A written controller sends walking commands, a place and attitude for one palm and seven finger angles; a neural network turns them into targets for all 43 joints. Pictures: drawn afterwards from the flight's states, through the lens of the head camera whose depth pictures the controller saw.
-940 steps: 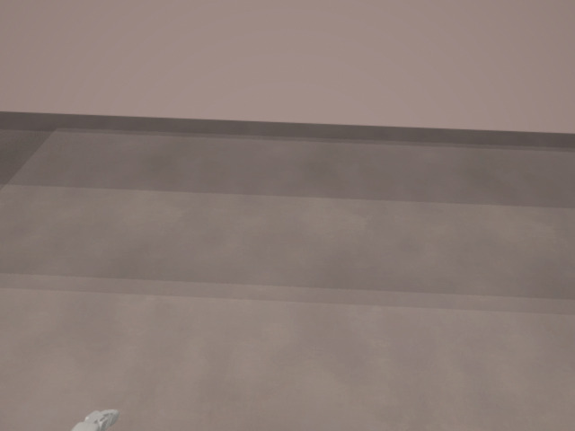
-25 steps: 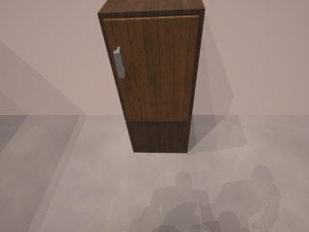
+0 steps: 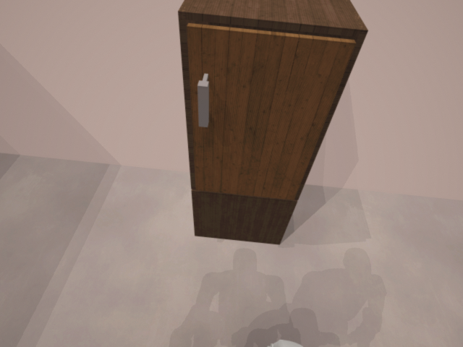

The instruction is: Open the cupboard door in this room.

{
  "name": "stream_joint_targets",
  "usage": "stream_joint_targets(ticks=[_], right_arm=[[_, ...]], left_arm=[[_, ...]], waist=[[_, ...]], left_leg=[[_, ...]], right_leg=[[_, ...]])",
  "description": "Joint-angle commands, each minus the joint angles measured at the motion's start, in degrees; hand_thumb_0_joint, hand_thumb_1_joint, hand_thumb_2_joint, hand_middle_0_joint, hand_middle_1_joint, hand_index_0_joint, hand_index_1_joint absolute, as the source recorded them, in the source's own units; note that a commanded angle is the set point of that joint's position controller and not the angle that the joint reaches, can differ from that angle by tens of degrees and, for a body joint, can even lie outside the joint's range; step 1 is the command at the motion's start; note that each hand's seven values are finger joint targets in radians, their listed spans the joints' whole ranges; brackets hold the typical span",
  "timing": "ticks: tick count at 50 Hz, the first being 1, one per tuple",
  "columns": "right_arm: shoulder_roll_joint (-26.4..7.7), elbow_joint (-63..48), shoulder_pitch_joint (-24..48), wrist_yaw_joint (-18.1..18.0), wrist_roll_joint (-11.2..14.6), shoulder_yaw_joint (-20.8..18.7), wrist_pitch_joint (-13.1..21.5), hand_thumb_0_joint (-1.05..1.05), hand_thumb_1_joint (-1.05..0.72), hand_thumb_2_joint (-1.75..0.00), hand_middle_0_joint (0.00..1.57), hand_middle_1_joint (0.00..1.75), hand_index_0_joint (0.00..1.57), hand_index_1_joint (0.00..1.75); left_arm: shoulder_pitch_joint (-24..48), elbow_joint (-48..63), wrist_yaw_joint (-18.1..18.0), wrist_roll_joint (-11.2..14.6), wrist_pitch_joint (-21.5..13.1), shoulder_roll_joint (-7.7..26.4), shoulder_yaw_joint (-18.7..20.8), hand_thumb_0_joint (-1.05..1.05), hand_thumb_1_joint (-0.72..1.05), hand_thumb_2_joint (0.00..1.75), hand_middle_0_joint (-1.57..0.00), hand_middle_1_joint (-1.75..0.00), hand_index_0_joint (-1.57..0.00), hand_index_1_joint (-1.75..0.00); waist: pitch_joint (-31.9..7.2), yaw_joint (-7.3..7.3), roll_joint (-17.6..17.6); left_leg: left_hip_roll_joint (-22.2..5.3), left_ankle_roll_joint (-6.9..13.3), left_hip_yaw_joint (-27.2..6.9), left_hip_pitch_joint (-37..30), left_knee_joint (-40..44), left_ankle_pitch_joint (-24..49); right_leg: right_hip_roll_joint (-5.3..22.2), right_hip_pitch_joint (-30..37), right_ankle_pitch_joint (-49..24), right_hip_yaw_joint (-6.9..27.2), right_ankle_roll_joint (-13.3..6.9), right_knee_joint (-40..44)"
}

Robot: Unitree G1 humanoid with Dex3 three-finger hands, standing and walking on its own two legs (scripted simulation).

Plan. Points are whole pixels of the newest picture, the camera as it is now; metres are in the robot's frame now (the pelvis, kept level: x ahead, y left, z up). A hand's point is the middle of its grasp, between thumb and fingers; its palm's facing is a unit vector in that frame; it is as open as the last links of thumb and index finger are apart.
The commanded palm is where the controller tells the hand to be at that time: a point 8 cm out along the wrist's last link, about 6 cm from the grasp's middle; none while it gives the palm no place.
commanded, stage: take the last steps up to it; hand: left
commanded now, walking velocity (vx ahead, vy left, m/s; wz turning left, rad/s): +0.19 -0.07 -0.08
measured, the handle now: (204, 100) +0.67 +0.12 +0.05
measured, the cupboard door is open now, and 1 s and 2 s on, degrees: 0 0 0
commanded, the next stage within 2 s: come to a stop and stand still in 0.10 s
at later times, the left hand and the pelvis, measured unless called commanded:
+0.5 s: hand (171, 304) +0.23 +0.14 -0.17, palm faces +0.00 -0.97 -0.25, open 7.2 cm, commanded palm none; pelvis +0.13 -0.04 -0.01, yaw -1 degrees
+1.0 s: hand out of the picture +0.10 +0.24 -0.19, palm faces +0.03 -0.98 -0.20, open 7.4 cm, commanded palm none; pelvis +0.10 +0.05 +0.00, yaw -2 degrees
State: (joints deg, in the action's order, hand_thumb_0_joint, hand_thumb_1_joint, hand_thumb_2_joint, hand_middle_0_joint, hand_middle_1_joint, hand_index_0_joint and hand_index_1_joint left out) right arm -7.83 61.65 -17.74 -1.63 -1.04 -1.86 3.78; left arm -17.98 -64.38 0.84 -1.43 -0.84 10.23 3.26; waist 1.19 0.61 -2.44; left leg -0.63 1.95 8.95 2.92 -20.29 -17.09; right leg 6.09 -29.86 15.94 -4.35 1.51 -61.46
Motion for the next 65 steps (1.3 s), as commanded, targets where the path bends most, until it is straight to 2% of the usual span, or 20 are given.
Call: stream_joint_targets(ticks=[1, 7, 9, 11, 12, 13, 14, 18, 27, 34, 36, 38, 40, 43, 45, 51, 55, 58, 62, 65], right_arm=[[-6.03, 0.6, -7.36, -0.46, 0.19, -0.79, 1.03, 0.0, -0.9, -0.9, 0.2, 0.3, 0.2, 0.3], [-7.23, 1.7, -8.15, -0.78, -0.55, -1.36, 0.53, 0.0, -0.9, -0.9, 0.2, 0.3, 0.2, 0.3], [-8.73, 2.06, -8.09, -0.81, -0.36, -1.83, 0.14, 0.0, -0.9, -0.9, 0.2, 0.3, 0.2, 0.3], [-8.77, 2.13, -7.46, -0.59, 0.42, -1.84, -0.08, 0.0, -0.9, -0.9, 0.2, 0.3, 0.2, 0.3], [-6.12, 1.96, -9.34, -0.1, 1.17, -1.49, -0.15, 0.0, -0.9, -0.9, 0.2, 0.3, 0.2, 0.3], [-4.37, 1.14, -12.19, -0.32, 2.01, -1.17, -0.67, 0.0, -0.9, -0.9, 0.2, 0.3, 0.2, 0.3], [-5.58, 0.87, -10.1, -0.78, 2.26, -1.35, -1.27, 0.0, -0.9, -0.9, 0.2, 0.3, 0.2, 0.3], [-3.55, 0.99, -4.34, -0.33, 1.53, -1.5, -5.36, 0.0, -0.9, -0.9, 0.2, 0.3, 0.2, 0.3], [-6.99, -3.69, 0.91, 0.93, 0.27, -2.7, -7.97, 0.0, -0.9, -0.9, 0.2, 0.3, 0.2, 0.3], [-6.96, -5.97, 3.26, 1.21, 0.68, -1.8, -5.51, 0.0, -0.9, -0.9, 0.2, 0.3, 0.2, 0.3], [-7.71, -4.65, -0.49, 1.29, 0.72, -1.77, -4.66, 0.0, -0.9, -0.9, 0.2, 0.3, 0.2, 0.3], [-15.59, -7.65, 4.0, 0.98, -0.28, -2.86, -4.47, 0.0, -0.9, -0.9, 0.2, 0.3, 0.2, 0.3], [-13.0, -8.77, 10.55, -0.07, -0.48, -1.85, -4.32, 0.0, -0.9, -0.9, 0.2, 0.3, 0.2, 0.3], [-10.76, -7.53, 9.3, -0.7, -0.06, -0.99, -3.72, 0.0, -0.9, -0.9, 0.2, 0.3, 0.2, 0.3], [-9.79, -6.34, 6.6, -0.88, 0.62, -0.87, -3.18, 0.0, -0.9, -0.9, 0.2, 0.3, 0.2, 0.3], [-9.05, -1.56, -1.23, -1.57, 0.41, -1.27, -2.7, 0.0, -0.9, -0.9, 0.2, 0.3, 0.2, 0.3], [-8.61, 0.38, -1.27, -1.3, 0.71, -1.2, -2.81, 0.0, -0.9, -0.9, 0.2, 0.3, 0.2, 0.3], [-5.92, 0.76, -0.14, -0.98, 1.39, -0.41, -2.64, 0.0, -0.9, -0.9, 0.2, 0.3, 0.2, 0.3], [-5.35, 2.5, -1.17, -0.52, 0.67, 0.23, -3.27, 0.0, -0.9, -0.9, 0.2, 0.3, 0.2, 0.3], [-4.92, 3.76, -2.56, -0.21, 0.72, 0.48, -3.28, 0.0, -0.9, -0.9, 0.2, 0.3, 0.2, 0.3]], left_arm=[[2.07, 4.9, 0.05, 0.03, -0.06, 0.59, 0.25, 0.0, 0.9, 0.9, -0.2, -0.3, -0.2, -0.3], [10.81, 9.35, 0.39, 0.59, -0.25, 0.83, -0.18, 0.0, 0.9, 0.9, -0.2, -0.3, -0.2, -0.3], [7.13, 8.52, 0.16, 0.5, -0.81, 1.72, -0.18, 0.0, 0.9, 0.9, -0.2, -0.3, -0.2, -0.3], [-3.62, 5.06, -0.59, 0.16, -2.05, 4.11, 0.33, 0.0, 0.9, 0.9, -0.2, -0.3, -0.2, -0.3], [-9.48, 3.13, -1.59, -0.31, -3.1, 9.05, 1.43, 0.0, 0.9, 0.9, -0.2, -0.3, -0.2, -0.3], [-11.8, 2.27, -2.07, 0.72, -3.37, 13.1, 1.86, 0.0, 0.9, 0.9, -0.2, -0.3, -0.2, -0.3], [-7.8, 3.59, -2.61, 1.01, -3.12, 13.57, 1.19, 0.0, 0.9, 0.9, -0.2, -0.3, -0.2, -0.3], [5.03, 7.35, -3.84, 0.71, -0.75, 9.07, 0.13, 0.0, 0.9, 0.9, -0.2, -0.3, -0.2, -0.3], [9.12, 11.24, -3.49, 0.06, 1.09, 10.04, 1.36, 0.0, 0.9, 0.9, -0.2, -0.3, -0.2, -0.3], [7.88, 10.96, -3.01, -0.76, 1.78, 12.71, 2.03, 0.0, 0.9, 0.9, -0.2, -0.3, -0.2, -0.3], [7.9, 10.69, -2.89, 0.06, 2.28, 11.43, 1.65, 0.0, 0.9, 0.9, -0.2, -0.3, -0.2, -0.3], [6.71, 11.78, -2.67, 0.79, 3.22, 5.68, 0.28, 0.0, 0.9, 0.9, -0.2, -0.3, -0.2, -0.3], [6.55, 10.13, -2.76, 0.43, 4.32, 7.17, 0.84, 0.0, 0.9, 0.9, -0.2, -0.3, -0.2, -0.3], [2.92, 7.21, -2.36, 0.31, 3.53, 7.23, 0.86, 0.0, 0.9, 0.9, -0.2, -0.3, -0.2, -0.3], [2.39, 6.27, -2.22, 0.47, 2.76, 6.71, 0.37, 0.0, 0.9, 0.9, -0.2, -0.3, -0.2, -0.3], [6.13, 5.72, -2.62, 0.95, 1.82, 4.18, -1.42, 0.0, 0.9, 0.9, -0.2, -0.3, -0.2, -0.3], [2.3, 2.72, -2.9, 1.15, 1.64, 3.83, -1.75, 0.0, 0.9, 0.9, -0.2, -0.3, -0.2, -0.3], [-0.37, 0.51, -3.47, 1.02, 0.84, 4.78, -2.15, 0.0, 0.9, 0.9, -0.2, -0.3, -0.2, -0.3], [1.64, 0.66, -3.43, 1.26, 0.39, 3.8, -2.63, 0.0, 0.9, 0.9, -0.2, -0.3, -0.2, -0.3], [1.53, 0.88, -3.47, 1.24, 0.58, 3.22, -2.76, 0.0, 0.9, 0.9, -0.2, -0.3, -0.2, -0.3]], waist=[[6.44, -0.38, 8.18], [8.46, -1.7, 9.72], [3.82, -0.12, 9.08], [-2.55, 4.92, 5.41], [-9.85, 6.52, -3.74], [-17.05, 4.52, -9.21], [-14.63, 3.5, -4.4], [-3.04, 0.19, 0.01], [-5.32, -0.51, -6.95], [-5.67, 0.06, -9.32], [-5.74, -1.88, -3.12], [0.75, -1.17, 22.79], [4.25, 1.04, 18.25], [1.51, 1.99, 12.1], [-1.77, 1.26, 7.44], [-4.38, -2.58, 10.17], [-4.24, -1.27, 8.79], [-2.49, -0.61, 2.08], [4.74, -1.36, -5.53], [6.42, -1.17, -2.49]], left_leg=[[-15.35, 5.66, -7.49, -0.42, 8.25, 33.09], [-15.71, 5.58, -4.98, -1.04, 4.45, 40.69], [-15.32, 4.81, -4.62, -3.35, -2.12, 50.26], [-11.73, 1.06, -2.77, 1.75, -16.21, 47.27], [-6.38, -1.72, -0.7, 13.78, -30.81, 26.3], [0.08, -3.25, -4.26, 17.06, -44.44, -17.09], [-0.92, -2.42, -10.14, 16.05, -46.88, -18.78], [-2.72, -3.01, -11.5, 16.51, -47.36, -12.94], [-0.83, -5.8, -10.48, 20.27, -44.23, -5.67], [-0.72, -4.51, -7.29, 12.05, -18.67, -6.8], [-1.24, -4.14, -7.21, 1.81, -3.07, 2.76], [-19.55, 1.13, -27.28, 12.15, 9.46, 9.82], [-16.68, 2.77, -21.4, 21.13, 10.59, 13.19], [-11.16, 2.5, -14.2, 9.18, 4.68, 25.12], [-11.0, 4.1, -13.37, 1.79, 3.25, 31.65], [-14.02, 7.07, -16.73, -9.39, 0.23, 48.72], [-11.67, 5.17, -16.69, -5.66, -0.14, 43.32], [-7.01, 0.0, -13.08, 5.69, -0.82, 21.87], [-4.74, -1.06, -11.56, 5.78, 2.34, 9.57], [-4.94, -0.7, -11.94, 6.23, 4.03, 4.97]], right_leg=[[0.7, -9.54, -3.62, 1.31, 0.4, -0.88], [-0.78, -2.84, -3.19, -1.7, -1.89, 19.29], [-4.0, 5.31, -2.84, -3.64, -3.25, 24.51], [-4.76, 22.99, -16.77, -3.99, -3.34, 33.16], [6.8, 38.67, -44.32, 8.04, -6.94, 30.72], [20.52, 43.03, -74.66, 21.05, -14.06, 31.2], [20.87, 37.54, -76.07, 17.52, -16.78, 33.55], [15.43, 17.76, -50.73, 11.11, -12.53, 38.94], [11.82, 15.39, -31.17, 8.02, -10.41, 41.47], [10.85, 16.2, -15.66, 10.86, -10.11, 40.48], [7.64, 9.77, -5.56, 8.48, -5.75, 34.82], [-4.55, 1.98, 15.14, 1.04, 0.31, 17.26], [-3.79, 7.35, 11.71, 7.79, 0.17, 7.8], [-5.31, 3.15, 6.17, 7.64, 0.75, 2.15], [-4.79, 2.04, 5.19, 6.96, 1.42, 3.58], [-3.04, 6.74, 11.03, 4.83, 1.54, 21.16], [-3.3, 15.93, 3.26, 3.2, 0.28, 35.17], [1.74, 26.13, -13.31, 7.78, -1.95, 42.56], [2.18, 18.15, -6.77, 8.78, -3.67, 43.64], [0.87, 16.21, 0.13, 7.74, -3.01, 44.6]])
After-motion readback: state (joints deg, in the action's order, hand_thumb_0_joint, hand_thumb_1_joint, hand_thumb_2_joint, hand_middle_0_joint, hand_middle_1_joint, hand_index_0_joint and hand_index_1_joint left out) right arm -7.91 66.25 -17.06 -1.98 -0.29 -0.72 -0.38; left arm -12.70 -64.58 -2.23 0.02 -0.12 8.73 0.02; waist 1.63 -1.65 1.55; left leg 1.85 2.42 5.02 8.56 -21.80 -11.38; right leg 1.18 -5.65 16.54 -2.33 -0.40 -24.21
